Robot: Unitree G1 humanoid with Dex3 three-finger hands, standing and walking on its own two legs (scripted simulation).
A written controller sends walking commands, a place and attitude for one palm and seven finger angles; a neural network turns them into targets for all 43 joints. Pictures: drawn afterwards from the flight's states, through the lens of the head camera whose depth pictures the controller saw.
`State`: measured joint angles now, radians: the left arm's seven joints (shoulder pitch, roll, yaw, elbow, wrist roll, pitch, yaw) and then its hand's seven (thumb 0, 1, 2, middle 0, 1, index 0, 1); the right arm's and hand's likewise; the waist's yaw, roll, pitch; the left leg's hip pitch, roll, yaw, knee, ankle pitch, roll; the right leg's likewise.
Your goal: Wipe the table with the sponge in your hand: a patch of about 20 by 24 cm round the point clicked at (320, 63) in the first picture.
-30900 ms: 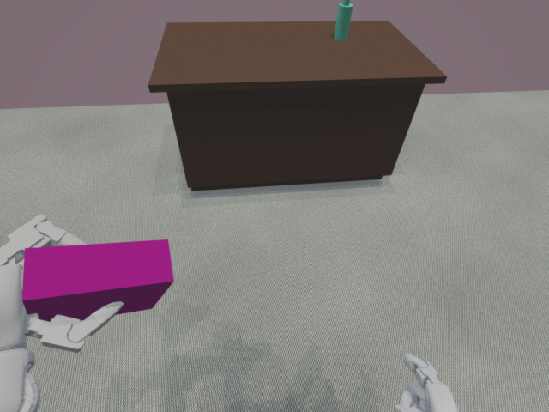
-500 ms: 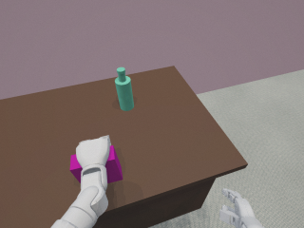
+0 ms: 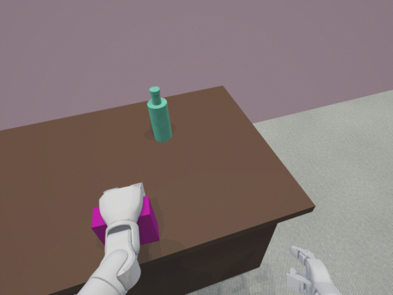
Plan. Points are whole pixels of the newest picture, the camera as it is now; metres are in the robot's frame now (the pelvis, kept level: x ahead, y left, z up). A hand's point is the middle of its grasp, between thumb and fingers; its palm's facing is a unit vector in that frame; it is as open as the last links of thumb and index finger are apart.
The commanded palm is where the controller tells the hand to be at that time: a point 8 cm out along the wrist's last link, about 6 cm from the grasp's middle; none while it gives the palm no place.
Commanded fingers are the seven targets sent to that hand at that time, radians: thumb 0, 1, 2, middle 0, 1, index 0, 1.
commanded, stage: slide across to the third lane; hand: left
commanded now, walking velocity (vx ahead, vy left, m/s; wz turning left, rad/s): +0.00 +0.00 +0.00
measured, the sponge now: (130, 230) +0.27 +0.21 -0.06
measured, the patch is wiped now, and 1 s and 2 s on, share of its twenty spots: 0.75 0.75 0.90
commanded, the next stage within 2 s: wipe forward along the third lane in 0.70 s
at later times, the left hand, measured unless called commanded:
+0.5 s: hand (150, 212) +0.29 +0.15 +0.00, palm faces -0.06 -0.05 -1.00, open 9.3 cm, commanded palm +0.26 +0.12 +0.04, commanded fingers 0.00 0.10 1.30 -1.20 -1.60 -1.20 -1.60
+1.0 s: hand (162, 203) +0.32 +0.13 +0.00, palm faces -0.09 -0.05 -0.99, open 9.3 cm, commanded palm +0.30 +0.12 +0.03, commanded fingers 0.00 0.10 1.30 -1.20 -1.60 -1.20 -1.60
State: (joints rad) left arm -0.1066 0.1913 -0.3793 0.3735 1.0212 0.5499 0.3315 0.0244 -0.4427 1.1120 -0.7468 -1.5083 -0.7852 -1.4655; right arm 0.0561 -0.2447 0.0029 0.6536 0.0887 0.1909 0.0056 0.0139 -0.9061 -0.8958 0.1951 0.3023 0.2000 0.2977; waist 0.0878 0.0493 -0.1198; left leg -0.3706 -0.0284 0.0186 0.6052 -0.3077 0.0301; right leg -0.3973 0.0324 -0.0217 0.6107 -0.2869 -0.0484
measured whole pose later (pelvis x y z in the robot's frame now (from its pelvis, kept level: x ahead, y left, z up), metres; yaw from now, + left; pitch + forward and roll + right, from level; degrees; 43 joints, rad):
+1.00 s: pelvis -0.01 -0.03 +0.00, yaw +1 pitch +5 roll +1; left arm -0.40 0.07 -0.42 0.73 0.96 0.53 0.37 0.00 -0.50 1.13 -0.82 -1.44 -0.85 -1.39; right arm 0.04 -0.23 -0.01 0.73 0.08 0.18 -0.01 0.01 -0.91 -0.90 0.19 0.30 0.20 0.30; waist 0.06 0.05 -0.12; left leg -0.38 -0.01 -0.01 0.57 -0.26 0.00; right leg -0.41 0.05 -0.05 0.58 -0.25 -0.08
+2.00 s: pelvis -0.02 -0.02 -0.01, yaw +0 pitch +15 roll +0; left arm -0.85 0.18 -0.20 1.22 0.95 0.46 0.44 0.01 -0.53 1.16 -0.84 -1.43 -0.87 -1.39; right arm 0.18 -0.24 0.00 0.77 0.07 0.10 -0.03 0.01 -0.91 -0.90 0.20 0.30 0.20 0.30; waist -0.07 0.04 -0.15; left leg -0.64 0.00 0.01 0.67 -0.28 0.01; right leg -0.66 0.06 -0.04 0.64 -0.24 -0.07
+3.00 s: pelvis +0.02 +0.02 -0.01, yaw -2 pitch +16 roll -2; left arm -0.82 0.13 -0.27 1.17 0.93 0.50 0.50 -0.01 -0.45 1.14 -0.76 -1.50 -0.78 -1.48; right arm 0.20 -0.22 -0.02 0.77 0.06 0.14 0.05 0.01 -0.91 -0.90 0.20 0.30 0.20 0.30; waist -0.04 0.03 -0.19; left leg -0.61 -0.01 0.03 0.66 -0.33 0.06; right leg -0.61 0.05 -0.01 0.59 -0.26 -0.02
